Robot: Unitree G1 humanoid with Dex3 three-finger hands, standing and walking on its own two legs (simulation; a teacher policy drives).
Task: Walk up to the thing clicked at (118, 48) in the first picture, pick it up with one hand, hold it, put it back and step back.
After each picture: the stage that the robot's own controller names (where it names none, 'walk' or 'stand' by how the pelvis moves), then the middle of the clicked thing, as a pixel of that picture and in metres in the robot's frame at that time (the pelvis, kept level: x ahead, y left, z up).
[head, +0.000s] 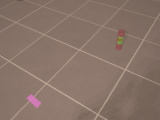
stand; (119, 40) +1.44 -0.36 -0.65
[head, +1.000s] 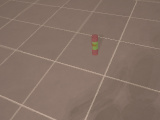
walk; (94, 45) +1.35 +0.03 -0.63
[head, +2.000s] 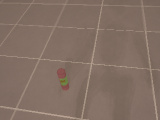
walk; (63, 80) +0.82 +0.28 -0.65
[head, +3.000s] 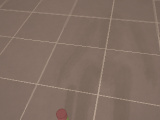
walk; out of the picture +0.46 +0.22 -0.64
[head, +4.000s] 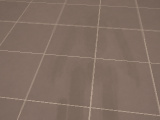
stand; out of the picture +0.36 +0.22 -0.66
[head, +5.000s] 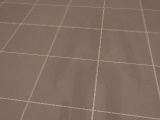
stand; out of the picture +0.35 +0.22 -0.66
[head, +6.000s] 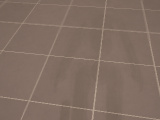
stand; out of the picture +0.36 +0.22 -0.66
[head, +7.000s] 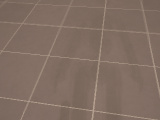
stand; out of the picture +0.35 +0.22 -0.66
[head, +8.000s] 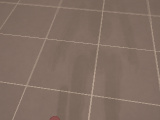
go down; out of the picture +0.36 +0.21 -0.65
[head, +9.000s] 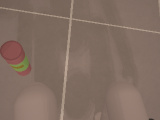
go down; (18, 61) +0.43 +0.27 -0.24
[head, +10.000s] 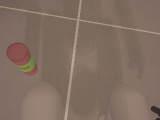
approach; (25, 61) +0.42 +0.27 -0.25
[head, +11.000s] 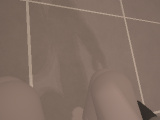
close in; out of the picture +0.39 +0.31 -0.15
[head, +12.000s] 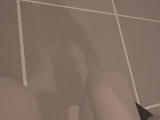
close; out of the picture +0.39 +0.32 -0.15
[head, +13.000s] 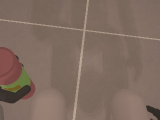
lift; (15, 79) +0.32 +0.24 -0.02
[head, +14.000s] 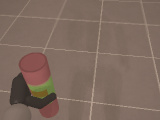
hold; (42, 89) +0.32 +0.15 +0.06
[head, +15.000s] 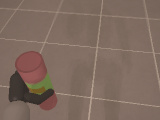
hold; (40, 85) +0.34 +0.16 +0.04
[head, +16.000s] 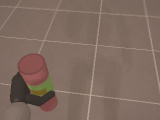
hold; (41, 87) +0.34 +0.16 +0.03
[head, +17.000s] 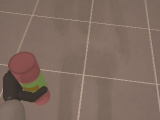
crouch; (33, 83) +0.36 +0.18 -0.02
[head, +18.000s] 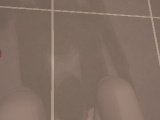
lower; out of the picture +0.47 +0.29 -0.07
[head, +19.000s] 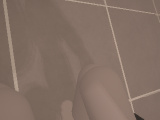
lower; out of the picture +0.42 +0.33 -0.16
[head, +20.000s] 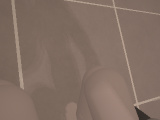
lower; out of the picture +0.40 +0.32 -0.16
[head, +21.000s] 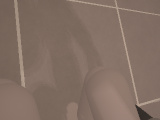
lower; out of the picture +0.39 +0.32 -0.16
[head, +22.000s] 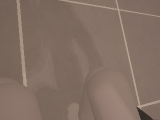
lower; out of the picture +0.38 +0.32 -0.16
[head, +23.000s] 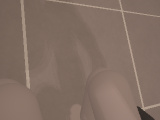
open; out of the picture +0.38 +0.32 -0.16
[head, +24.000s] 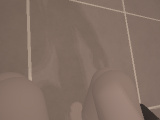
stand; out of the picture +0.37 +0.31 -0.16
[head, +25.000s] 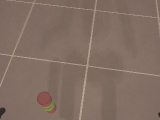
stand; (47, 103) +0.38 +0.23 -0.48
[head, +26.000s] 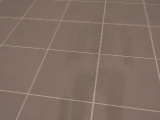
stand; out of the picture +0.37 +0.22 -0.60
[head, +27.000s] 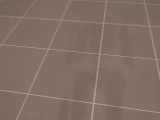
stand; out of the picture +0.36 +0.21 -0.60
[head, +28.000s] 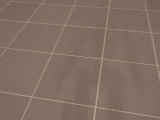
stand; out of the picture +0.36 +0.20 -0.64
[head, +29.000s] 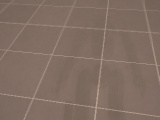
stand; out of the picture +0.37 +0.20 -0.66
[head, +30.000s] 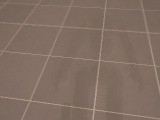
stand; out of the picture +0.34 +0.21 -0.66
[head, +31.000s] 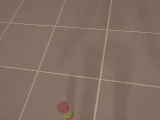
walk; (66, 111) +0.41 +0.23 -0.64
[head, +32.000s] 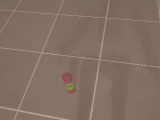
walk; (69, 84) +0.64 +0.19 -0.63
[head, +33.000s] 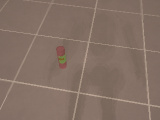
walk; (61, 58) +0.91 +0.22 -0.64
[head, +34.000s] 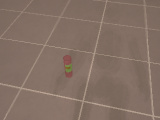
stand; (68, 67) +0.95 +0.19 -0.65
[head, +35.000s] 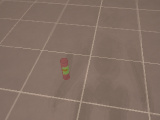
stand; (65, 69) +1.00 +0.22 -0.66
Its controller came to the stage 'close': yes
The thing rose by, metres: 0.68
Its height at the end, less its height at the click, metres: +0.00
